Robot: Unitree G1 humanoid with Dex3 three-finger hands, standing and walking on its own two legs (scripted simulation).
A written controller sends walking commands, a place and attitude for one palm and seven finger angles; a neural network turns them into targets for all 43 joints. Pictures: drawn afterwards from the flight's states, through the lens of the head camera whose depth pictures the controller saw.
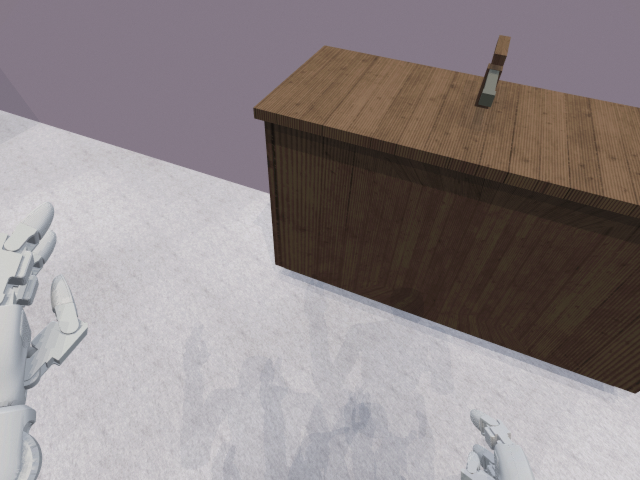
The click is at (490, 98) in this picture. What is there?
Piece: tap's lever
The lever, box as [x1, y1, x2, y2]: [478, 89, 495, 106]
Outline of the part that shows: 483,89 478,104 490,106 495,91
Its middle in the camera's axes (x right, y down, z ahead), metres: +0.38 -0.32 +0.88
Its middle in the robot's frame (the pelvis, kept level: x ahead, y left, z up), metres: +0.90 -0.32 +0.08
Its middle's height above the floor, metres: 0.85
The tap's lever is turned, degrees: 0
